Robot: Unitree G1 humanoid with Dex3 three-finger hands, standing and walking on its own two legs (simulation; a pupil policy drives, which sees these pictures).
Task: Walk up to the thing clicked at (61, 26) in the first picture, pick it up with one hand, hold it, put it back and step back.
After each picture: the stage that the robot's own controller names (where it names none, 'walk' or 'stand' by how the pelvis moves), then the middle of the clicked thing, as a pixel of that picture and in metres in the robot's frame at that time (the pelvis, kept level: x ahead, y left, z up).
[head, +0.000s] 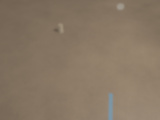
stand; (60, 28) +1.76 +0.22 -0.72
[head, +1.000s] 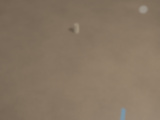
walk; (76, 28) +1.62 +0.11 -0.71
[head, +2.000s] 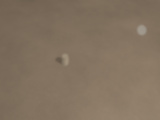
walk; (65, 59) +1.08 +0.11 -0.70
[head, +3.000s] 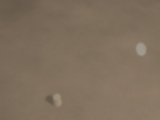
walk; (57, 100) +0.66 +0.12 -0.72
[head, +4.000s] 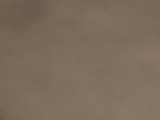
stand; out of the picture +0.38 +0.14 -0.70
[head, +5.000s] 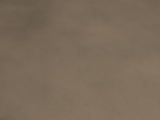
stand; out of the picture +0.33 +0.11 -0.72
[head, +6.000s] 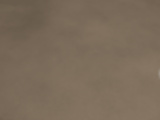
stand; out of the picture +0.34 +0.13 -0.73
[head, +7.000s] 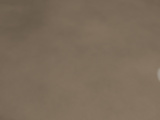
stand; out of the picture +0.33 +0.14 -0.73
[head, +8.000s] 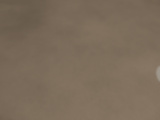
stand; out of the picture +0.33 +0.14 -0.73
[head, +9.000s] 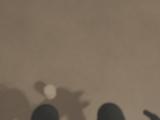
go down; (50, 92) +0.39 +0.13 -0.48
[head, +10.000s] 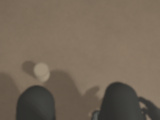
go down; (42, 72) +0.43 +0.15 -0.32
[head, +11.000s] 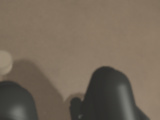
close in; (2, 63) +0.42 +0.18 -0.24
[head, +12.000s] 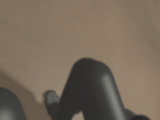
close; out of the picture +0.42 +0.20 -0.23
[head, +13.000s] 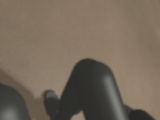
lift; out of the picture +0.40 +0.20 -0.23
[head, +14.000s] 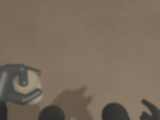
lift; (29, 88) +0.32 +0.17 -0.02
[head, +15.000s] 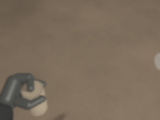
hold; (35, 98) +0.31 +0.16 -0.01
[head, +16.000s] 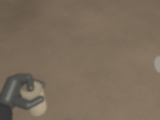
hold; (34, 99) +0.31 +0.16 +0.00
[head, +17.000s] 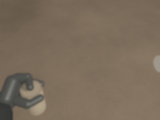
hold; (34, 98) +0.31 +0.16 +0.00
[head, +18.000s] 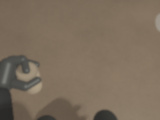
crouch; (30, 78) +0.38 +0.16 -0.07
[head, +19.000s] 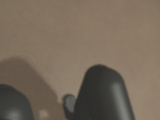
lower; out of the picture +0.43 +0.22 -0.20
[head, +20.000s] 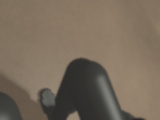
lower; out of the picture +0.44 +0.25 -0.24
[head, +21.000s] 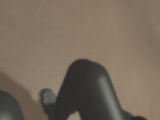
lower; out of the picture +0.44 +0.24 -0.24
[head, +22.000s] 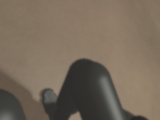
lower; out of the picture +0.44 +0.23 -0.24
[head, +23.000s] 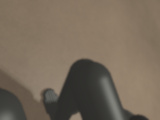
lower; out of the picture +0.44 +0.23 -0.24
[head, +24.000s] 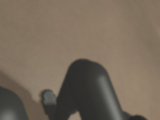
open; out of the picture +0.42 +0.20 -0.24
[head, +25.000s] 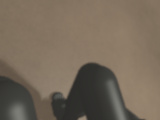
stand; out of the picture +0.42 +0.20 -0.24
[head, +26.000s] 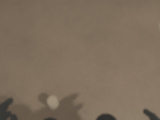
stand; (53, 102) +0.39 +0.13 -0.55
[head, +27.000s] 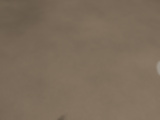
stand; out of the picture +0.36 +0.12 -0.67
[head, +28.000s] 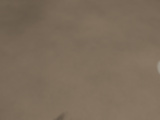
stand; out of the picture +0.36 +0.13 -0.67
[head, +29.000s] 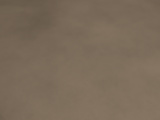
stand; out of the picture +0.38 +0.12 -0.72
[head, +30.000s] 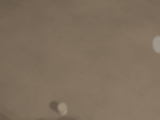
walk; (62, 109) +0.43 +0.09 -0.70
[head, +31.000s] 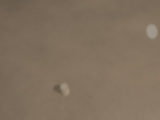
walk; (64, 89) +0.64 +0.15 -0.70
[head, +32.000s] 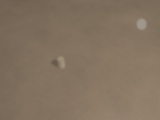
walk; (61, 62) +0.98 +0.17 -0.70
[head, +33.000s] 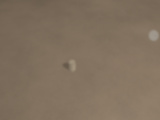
stand; (72, 65) +1.03 +0.07 -0.72
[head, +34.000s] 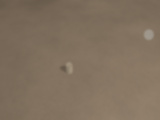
stand; (69, 68) +1.04 +0.10 -0.73
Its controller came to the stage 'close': yes
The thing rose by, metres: 0.72
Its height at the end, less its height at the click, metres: +0.00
